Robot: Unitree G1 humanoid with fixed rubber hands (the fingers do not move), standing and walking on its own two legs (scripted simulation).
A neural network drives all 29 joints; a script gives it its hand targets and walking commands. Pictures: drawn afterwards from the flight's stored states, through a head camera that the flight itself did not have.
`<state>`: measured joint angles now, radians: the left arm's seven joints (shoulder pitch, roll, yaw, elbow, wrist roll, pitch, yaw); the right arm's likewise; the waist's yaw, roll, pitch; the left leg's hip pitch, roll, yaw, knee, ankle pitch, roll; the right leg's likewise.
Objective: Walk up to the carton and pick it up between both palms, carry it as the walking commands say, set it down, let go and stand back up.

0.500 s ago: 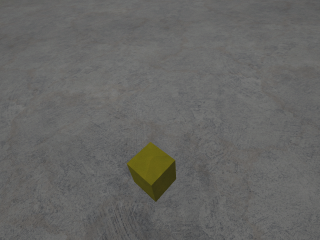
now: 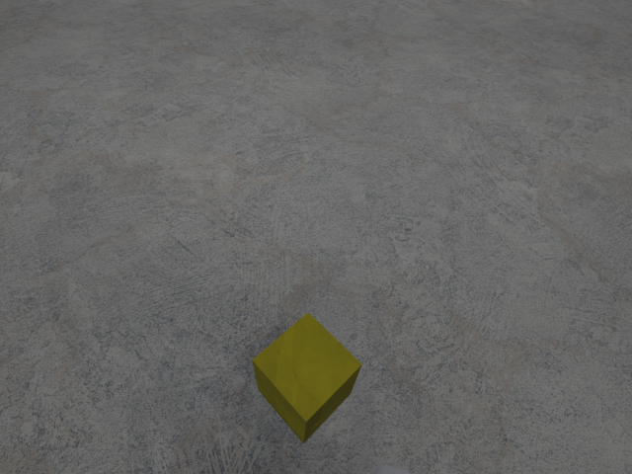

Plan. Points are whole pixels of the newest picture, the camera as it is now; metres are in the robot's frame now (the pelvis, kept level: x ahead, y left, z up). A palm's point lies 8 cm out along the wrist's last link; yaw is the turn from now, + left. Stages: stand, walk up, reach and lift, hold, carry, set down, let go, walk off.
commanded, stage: walk up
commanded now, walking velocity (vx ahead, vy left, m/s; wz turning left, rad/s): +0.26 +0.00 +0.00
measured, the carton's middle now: (305, 378) +0.45 +0.01 -0.64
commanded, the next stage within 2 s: none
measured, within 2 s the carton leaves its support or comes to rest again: neither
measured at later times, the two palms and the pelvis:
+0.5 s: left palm out of the picture +0.08 +0.25 -0.11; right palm out of the picture +0.10 -0.26 -0.14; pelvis +0.04 -0.01 +0.01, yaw +2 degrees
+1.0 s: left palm out of the picture +0.02 +0.25 -0.13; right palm out of the picture +0.05 -0.18 -0.14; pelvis +0.03 +0.04 +0.01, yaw +1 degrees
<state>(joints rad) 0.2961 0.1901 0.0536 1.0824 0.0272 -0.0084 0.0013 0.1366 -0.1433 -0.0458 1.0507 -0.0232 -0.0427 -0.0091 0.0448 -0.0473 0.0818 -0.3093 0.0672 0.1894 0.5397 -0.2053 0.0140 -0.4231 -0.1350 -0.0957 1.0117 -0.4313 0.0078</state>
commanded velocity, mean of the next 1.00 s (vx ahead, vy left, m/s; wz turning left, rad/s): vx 0.01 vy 0.05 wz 0.00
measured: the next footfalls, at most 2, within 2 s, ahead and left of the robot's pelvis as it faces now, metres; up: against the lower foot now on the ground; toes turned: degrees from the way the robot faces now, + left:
right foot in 0.16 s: +0.14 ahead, -0.13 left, +0.00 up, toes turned -8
left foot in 0.60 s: +0.03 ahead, +0.17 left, +0.00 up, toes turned +7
